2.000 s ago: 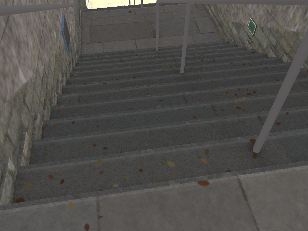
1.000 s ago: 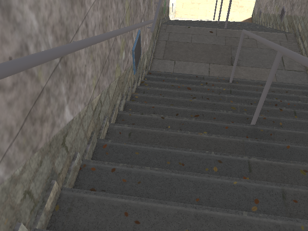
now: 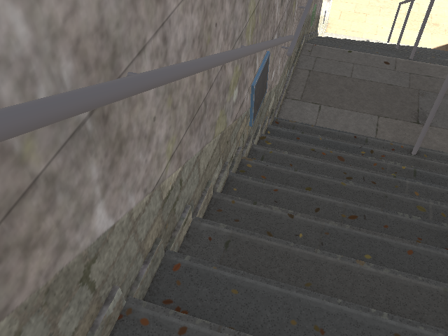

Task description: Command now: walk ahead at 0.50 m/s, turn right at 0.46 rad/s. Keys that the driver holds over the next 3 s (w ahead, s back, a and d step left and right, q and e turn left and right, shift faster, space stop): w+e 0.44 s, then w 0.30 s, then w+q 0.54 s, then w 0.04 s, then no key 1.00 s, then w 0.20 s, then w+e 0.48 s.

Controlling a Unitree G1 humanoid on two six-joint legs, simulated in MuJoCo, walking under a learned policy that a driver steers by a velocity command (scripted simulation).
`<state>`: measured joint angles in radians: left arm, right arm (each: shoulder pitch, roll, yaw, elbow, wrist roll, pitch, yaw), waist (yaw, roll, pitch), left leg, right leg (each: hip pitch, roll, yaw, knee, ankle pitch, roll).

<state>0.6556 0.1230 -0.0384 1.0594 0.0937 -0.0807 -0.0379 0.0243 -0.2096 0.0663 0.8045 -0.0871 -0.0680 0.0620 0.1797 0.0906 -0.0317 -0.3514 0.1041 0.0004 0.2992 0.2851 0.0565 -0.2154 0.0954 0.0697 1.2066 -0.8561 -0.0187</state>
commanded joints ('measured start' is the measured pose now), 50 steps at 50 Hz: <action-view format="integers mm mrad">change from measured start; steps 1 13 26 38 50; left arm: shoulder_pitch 294 -209 -719 -138 -189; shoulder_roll -8 72 105 164 96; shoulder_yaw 2 44 28 120 13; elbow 60 -123 -289 25 -29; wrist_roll -4 3 9 -13 53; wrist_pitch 9 -1 52 19 -45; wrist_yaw -81 -86 -61 -23 -6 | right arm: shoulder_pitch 683 409 804 379 182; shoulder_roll -274 -50 -42 -59 -66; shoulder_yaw -126 -59 -37 -97 -92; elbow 160 197 396 175 58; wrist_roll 0 -52 -2 24 -13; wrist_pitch -27 -82 -54 -57 6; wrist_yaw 9 -64 -87 15 15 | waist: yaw -212 -116 -339 -109 -173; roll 205 -77 -58 -38 -136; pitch -362 63 298 29 164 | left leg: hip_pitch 1115 -35 348 -509 -30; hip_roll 250 199 254 99 28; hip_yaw -81 93 51 -47 -25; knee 484 62 255 1310 439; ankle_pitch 764 -83 -449 -945 164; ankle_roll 271 192 103 -31 28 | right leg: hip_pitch -645 -466 -544 312 -349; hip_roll -26 -223 -234 -464 -329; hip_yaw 48 25 -68 84 -153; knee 718 -48 -803 -712 -659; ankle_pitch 86 1015 1096 1314 549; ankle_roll -23 -71 -58 -299 -145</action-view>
